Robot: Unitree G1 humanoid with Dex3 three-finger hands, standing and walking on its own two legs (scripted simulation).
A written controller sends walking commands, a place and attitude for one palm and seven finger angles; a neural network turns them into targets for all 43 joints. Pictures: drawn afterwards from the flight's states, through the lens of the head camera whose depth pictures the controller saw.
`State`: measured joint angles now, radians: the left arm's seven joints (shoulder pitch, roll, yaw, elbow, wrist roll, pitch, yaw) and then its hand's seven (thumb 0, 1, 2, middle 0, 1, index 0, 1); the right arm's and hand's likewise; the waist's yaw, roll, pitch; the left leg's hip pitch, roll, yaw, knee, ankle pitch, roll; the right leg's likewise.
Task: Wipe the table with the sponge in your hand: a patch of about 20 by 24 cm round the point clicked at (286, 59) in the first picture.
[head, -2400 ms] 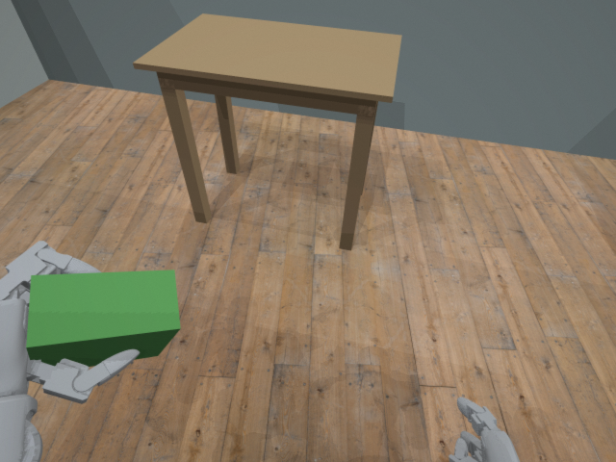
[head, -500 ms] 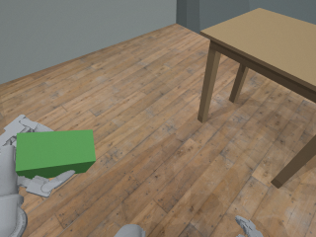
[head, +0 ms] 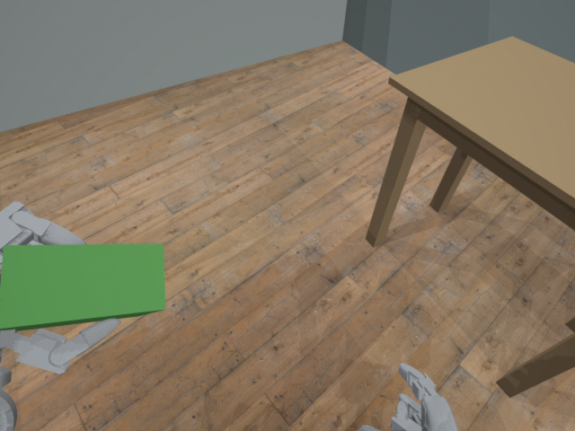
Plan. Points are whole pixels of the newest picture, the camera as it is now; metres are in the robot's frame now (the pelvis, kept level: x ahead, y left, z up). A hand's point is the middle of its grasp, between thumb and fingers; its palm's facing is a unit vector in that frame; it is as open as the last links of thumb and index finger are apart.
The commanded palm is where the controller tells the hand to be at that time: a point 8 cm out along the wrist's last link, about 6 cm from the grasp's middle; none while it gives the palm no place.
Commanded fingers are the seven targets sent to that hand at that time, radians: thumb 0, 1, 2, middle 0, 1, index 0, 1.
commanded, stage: walk to a spot facing it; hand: left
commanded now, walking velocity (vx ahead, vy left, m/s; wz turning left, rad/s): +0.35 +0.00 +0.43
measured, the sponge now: (107, 286) +0.22 +0.20 +0.17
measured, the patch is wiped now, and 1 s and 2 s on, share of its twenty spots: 0.00 0.00 0.00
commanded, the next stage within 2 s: turn to face it in 1.08 s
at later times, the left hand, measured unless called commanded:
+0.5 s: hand (66, 218) +0.30 +0.27 +0.18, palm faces +0.58 -0.69 -0.43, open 10.2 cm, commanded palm +0.22 +0.30 +0.18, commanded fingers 0.00 0.10 1.30 -1.20 -1.60 -1.20 -1.60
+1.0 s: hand (73, 198) +0.33 +0.28 +0.17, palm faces +0.73 -0.53 -0.44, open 10.2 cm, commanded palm +0.25 +0.30 +0.18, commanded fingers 0.00 0.10 1.30 -1.20 -1.60 -1.20 -1.60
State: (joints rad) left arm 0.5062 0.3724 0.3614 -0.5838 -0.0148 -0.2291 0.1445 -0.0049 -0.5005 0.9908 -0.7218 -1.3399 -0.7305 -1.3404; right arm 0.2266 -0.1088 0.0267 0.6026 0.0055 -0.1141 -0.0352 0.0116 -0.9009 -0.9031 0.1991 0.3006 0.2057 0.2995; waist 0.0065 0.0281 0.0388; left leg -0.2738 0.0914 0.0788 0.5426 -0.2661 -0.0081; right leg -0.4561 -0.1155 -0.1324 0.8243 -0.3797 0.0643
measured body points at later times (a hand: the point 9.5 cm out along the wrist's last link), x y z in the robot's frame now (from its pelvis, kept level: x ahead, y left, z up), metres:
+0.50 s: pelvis +0.13 -0.01 -0.02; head +0.17 +0.01 +0.43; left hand +0.26 +0.31 +0.20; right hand +0.36 -0.23 -0.09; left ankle +0.15 +0.12 -0.74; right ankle +0.09 -0.15 -0.68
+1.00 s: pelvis +0.25 -0.02 +0.00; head +0.29 +0.00 +0.45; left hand +0.29 +0.31 +0.19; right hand +0.53 -0.16 -0.09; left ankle +0.22 +0.10 -0.69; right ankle +0.30 -0.14 -0.74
